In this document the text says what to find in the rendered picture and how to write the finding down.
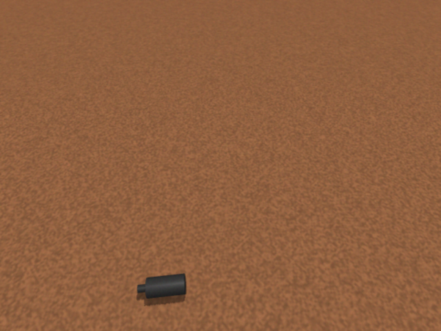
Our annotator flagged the bottle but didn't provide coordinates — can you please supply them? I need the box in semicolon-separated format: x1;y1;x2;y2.
137;274;186;299

